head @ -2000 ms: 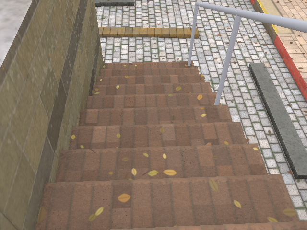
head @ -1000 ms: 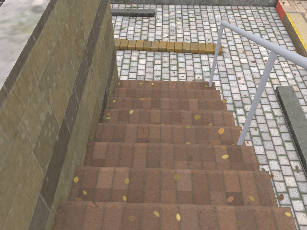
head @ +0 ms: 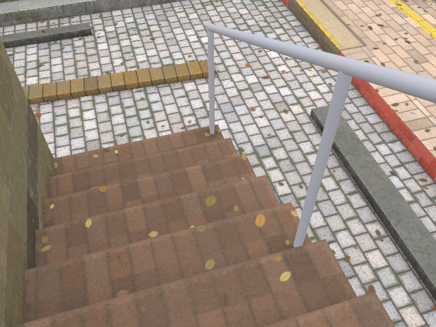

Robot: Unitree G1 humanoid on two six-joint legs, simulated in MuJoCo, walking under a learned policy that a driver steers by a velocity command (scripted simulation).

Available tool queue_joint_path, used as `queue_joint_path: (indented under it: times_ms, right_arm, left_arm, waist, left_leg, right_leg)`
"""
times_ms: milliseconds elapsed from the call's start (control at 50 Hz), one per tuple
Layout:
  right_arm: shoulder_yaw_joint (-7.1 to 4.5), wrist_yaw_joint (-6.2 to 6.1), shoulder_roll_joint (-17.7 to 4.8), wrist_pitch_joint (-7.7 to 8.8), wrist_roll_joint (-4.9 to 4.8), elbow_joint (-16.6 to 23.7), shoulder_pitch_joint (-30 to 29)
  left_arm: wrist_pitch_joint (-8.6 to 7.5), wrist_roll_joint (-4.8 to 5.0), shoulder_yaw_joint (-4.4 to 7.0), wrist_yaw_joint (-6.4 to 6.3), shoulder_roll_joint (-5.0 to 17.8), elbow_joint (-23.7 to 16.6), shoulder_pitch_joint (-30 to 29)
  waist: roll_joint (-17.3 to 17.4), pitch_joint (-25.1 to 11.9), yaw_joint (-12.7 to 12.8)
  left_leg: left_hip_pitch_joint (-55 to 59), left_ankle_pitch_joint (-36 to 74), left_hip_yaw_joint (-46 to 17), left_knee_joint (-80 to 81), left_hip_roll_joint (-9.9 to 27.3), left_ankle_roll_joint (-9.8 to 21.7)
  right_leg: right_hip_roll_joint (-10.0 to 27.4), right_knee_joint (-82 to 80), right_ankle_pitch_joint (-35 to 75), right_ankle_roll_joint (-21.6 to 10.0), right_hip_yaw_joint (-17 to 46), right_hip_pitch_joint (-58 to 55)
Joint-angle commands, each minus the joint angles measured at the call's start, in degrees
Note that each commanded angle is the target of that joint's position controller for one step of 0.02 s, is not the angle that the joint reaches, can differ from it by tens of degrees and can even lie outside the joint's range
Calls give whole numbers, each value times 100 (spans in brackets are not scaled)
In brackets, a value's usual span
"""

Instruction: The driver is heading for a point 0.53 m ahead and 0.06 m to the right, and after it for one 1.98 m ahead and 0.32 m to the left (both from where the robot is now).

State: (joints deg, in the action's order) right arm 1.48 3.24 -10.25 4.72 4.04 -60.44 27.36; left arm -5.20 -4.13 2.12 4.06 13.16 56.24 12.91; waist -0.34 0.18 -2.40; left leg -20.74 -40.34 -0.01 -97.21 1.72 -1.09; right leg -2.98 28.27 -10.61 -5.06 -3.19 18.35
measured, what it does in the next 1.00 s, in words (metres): goes down: left foot 0.15 m lower, then right foot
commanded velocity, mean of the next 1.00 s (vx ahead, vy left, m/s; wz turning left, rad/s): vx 0.39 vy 0.00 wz -0.31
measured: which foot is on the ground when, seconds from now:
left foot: up 0.00-0.34, down 0.36-0.82, up 0.84-1.00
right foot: down 0.00-0.38, up 0.40-0.74, down 0.76-1.00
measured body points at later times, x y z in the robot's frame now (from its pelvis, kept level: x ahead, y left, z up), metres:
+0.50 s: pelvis +0.28 +0.06 -0.16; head +0.27 +0.06 +0.29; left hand +0.34 +0.28 -0.30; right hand +0.28 -0.20 -0.29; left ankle +0.31 +0.15 -0.88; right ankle +0.21 -0.06 -0.63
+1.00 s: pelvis +0.40 +0.02 -0.16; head +0.41 +0.03 +0.29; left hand +0.61 +0.18 -0.29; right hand +0.37 -0.21 -0.30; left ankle +0.41 +0.13 -0.84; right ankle +0.46 -0.14 -0.88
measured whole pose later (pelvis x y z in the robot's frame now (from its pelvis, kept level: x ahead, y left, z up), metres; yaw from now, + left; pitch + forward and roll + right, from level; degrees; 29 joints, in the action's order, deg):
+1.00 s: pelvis +0.40 +0.02 -0.16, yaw -14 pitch +1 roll -1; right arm -2.4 1.0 -8.5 -5.4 -2.4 -49.9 17.3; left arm 2.2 2.1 3.6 0.1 8.4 50.3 3.2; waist -0.3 0.0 -4.3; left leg -28.1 -22.2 -0.5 -59.9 -0.3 -0.3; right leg 5.0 30.8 -6.4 -1.2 -8.0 24.6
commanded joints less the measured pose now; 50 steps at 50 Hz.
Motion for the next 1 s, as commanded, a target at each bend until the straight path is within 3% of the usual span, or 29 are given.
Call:
queue_joint_path:
  times_ms: [20,40,80,120,140,180,240,320,360,380,400,420,440,460,500,520,580,620,640,680,700,720,780,800,820,840,880,940,1000]
  right_arm:
    - [-125,-311,-478,251,94,851,-687]
    - [-144,-376,-378,175,116,808,-730]
    - [-89,-249,-293,12,139,997,-970]
    - [59,-136,-28,3,147,1017,-526]
    - [90,-142,4,14,232,1127,-904]
    - [99,-153,-242,9,116,1226,-1366]
    - [85,-115,-314,-55,48,1793,-2001]
    - [-74,-83,-678,-82,-60,1939,-2062]
    - [-462,-222,-1297,133,-258,1424,-170]
    - [-673,-246,-1800,167,-149,1154,1032]
    - [-668,-34,-1981,105,-56,1232,1227]
    - [-763,17,-1912,73,38,1215,826]
    - [-623,26,-1407,94,-37,1221,313]
    - [-326,87,-531,106,-1,1356,-209]
    - [-238,-6,-135,213,79,1199,-491]
    - [-177,-209,137,358,-12,1141,-748]
    - [-120,-348,-190,576,138,585,274]
    - [-139,-234,-615,496,88,344,524]
    - [-183,-190,-762,499,-63,432,188]
    - [-226,-105,-972,503,-61,415,-142]
    - [-371,-89,-707,24,-1488,380,-50]
    - [-291,-83,-586,-154,-1386,323,16]
    - [-341,-243,-428,-460,-935,356,189]
    - [-340,-259,-136,-453,-951,155,1126]
    - [-223,-206,184,-452,-872,264,1022]
    - [-228,-236,80,-480,-884,491,380]
    - [-380,-310,-183,-723,-801,877,59]
    - [-428,-273,-37,-1048,-632,1025,101]
    - [-502,-185,-105,-1181,-580,1103,111]
  left_arm:
    - [-87,-141,-137,-52,-123,51,919]
    - [-159,-65,-114,-55,73,-78,677]
    - [-221,96,-67,-76,273,57,948]
    - [-289,-79,-78,-56,351,-47,856]
    - [-370,-96,-197,-190,-70,81,1148]
    - [-348,-47,-305,-350,-201,178,1659]
    - [-222,-149,-307,-283,197,-67,1631]
    - [-42,-44,-160,-305,564,-7,1923]
    - [54,-169,-179,-40,555,-147,1636]
    - [-14,-4,-380,116,-515,-114,2555]
    - [-97,285,-367,167,-408,-298,3104]
    - [-142,335,-264,127,-25,-677,2227]
    - [-110,252,-231,-35,110,-879,1291]
    - [-62,168,-275,-160,25,-719,1373]
    - [72,147,-342,-64,-371,-703,1371]
    - [67,-83,-372,78,-415,-637,1517]
    - [-20,93,-191,316,-81,-815,249]
    - [19,177,-145,280,-28,-940,5]
    - [38,149,-145,257,-24,-1038,-231]
    - [119,91,-178,240,-20,-1023,-160]
    - [238,958,45,-234,40,-1038,-446]
    - [208,1058,24,-378,-18,-1150,-814]
    - [67,866,15,-411,-165,-851,-273]
    - [75,855,85,-301,-26,-481,116]
    - [131,844,189,-212,84,-344,618]
    - [170,683,216,-260,104,-508,782]
    - [381,636,317,-280,358,-508,334]
    - [674,517,474,-401,783,-1070,-1306]
    - [744,706,436,-497,647,-1188,-1903]
  waist:
    - [556,222,178]
    - [110,585,40]
    - [-100,205,175]
    - [-35,182,-54]
    - [-7,178,251]
    - [183,130,614]
    - [-113,196,524]
    - [-115,612,571]
    - [-14,-118,-397]
    - [1423,-1757,-422]
    - [1429,-2408,-323]
    - [1099,-1186,-508]
    - [523,-295,-461]
    - [-243,-120,-23]
    - [217,963,499]
    - [115,909,584]
    - [556,434,-50]
    - [338,476,232]
    - [212,369,351]
    - [143,209,553]
    - [-11,-366,147]
    - [304,-226,13]
    - [463,-292,49]
    - [-361,-510,-150]
    - [-629,-1080,172]
    - [-431,-1419,647]
    - [-649,-1399,502]
    - [-752,-856,-266]
    - [-703,-843,-551]
  left_leg:
    - [-2402,2347,-900,2457,885,395]
    - [-1498,2390,-607,3103,774,427]
    - [-868,2792,-254,3705,558,287]
    - [57,3982,-61,3721,340,272]
    - [-1108,5273,-774,4398,601,248]
    - [-1287,6628,-827,5920,638,91]
    - [583,5710,-165,6077,130,-83]
    - [402,5136,-463,8079,57,235]
    - [3237,6001,-239,7725,357,821]
    - [5878,9609,-1134,5882,1712,2162]
    - [6355,10134,-2590,5862,2763,2992]
    - [5494,7631,-3438,6492,3134,2994]
    - [3996,4992,-3021,7003,2846,2528]
    - [2570,3923,-2096,7324,2258,2003]
    - [-144,3527,-1161,8161,1630,1805]
    - [-429,3250,-753,8052,1119,1634]
    - [-316,3926,-236,8296,1221,1639]
    - [192,6547,-532,8024,1541,1499]
    - [314,7081,-297,7798,1316,1276]
    - [469,7420,-187,7325,1230,1086]
    - [1159,7658,-117,7342,867,891]
    - [1109,8015,-172,7238,878,854]
    - [1138,7507,-82,5949,617,880]
    - [73,5704,79,5428,333,564]
    - [-1093,3141,185,4544,-51,332]
    - [-1359,701,303,3789,-383,321]
    - [-1331,722,-250,3432,-149,157]
    - [239,1963,1,3762,-151,118]
    - [484,2006,-298,2816,-16,-27]
  right_leg:
    - [1862,-728,1899,-1471,2102,-1134]
    - [1654,-1107,2005,-1582,1836,159]
    - [1342,-1173,1014,-1656,1745,915]
    - [953,-436,1061,-1402,1479,2095]
    - [906,48,512,-1364,1837,1212]
    - [733,830,-594,-1139,1951,914]
    - [451,1161,-1176,-991,2119,2370]
    - [529,2494,-1394,-847,3107,695]
    - [131,4542,212,-304,2469,1779]
    - [-512,7357,-2448,360,1402,3363]
    - [-643,9569,-3780,495,1072,4776]
    - [-255,10051,-3293,646,1037,6338]
    - [180,9929,-2253,624,1024,6763]
    - [552,8923,-900,427,1306,5756]
    - [1075,7556,-195,195,1094,4203]
    - [1229,5877,1067,58,1150,3983]
    - [1060,3496,2984,143,586,2953]
    - [942,2932,2670,218,695,2908]
    - [897,2423,2557,231,639,2589]
    - [839,2548,2384,314,700,2142]
    - [603,1733,2536,65,198,1643]
    - [450,1687,2100,-24,72,1327]
    - [315,697,2120,-295,-63,107]
    - [961,636,4659,-436,373,-1327]
    - [1794,463,5619,-819,1129,-2738]
    - [2108,-24,5787,-1062,1431,-2761]
    - [2700,-285,4827,-1457,1674,-1864]
    - [2332,-1055,1880,-1153,751,590]
    - [2759,-1152,974,-1072,656,1204]
Velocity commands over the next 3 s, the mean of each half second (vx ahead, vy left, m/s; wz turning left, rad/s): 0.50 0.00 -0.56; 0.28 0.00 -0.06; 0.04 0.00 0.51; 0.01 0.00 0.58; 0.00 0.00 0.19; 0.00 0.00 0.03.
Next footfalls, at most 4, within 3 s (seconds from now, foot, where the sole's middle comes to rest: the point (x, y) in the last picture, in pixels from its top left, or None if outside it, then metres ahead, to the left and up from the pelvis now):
0.36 left None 0.35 0.14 -0.92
0.76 right None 0.50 -0.16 -0.92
1.10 left None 0.41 0.14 -0.92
1.74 right None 0.41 -0.05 -0.92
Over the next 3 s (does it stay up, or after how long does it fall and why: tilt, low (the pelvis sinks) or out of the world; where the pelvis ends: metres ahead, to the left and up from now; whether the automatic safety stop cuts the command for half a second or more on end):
stays up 0.34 0.06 -0.14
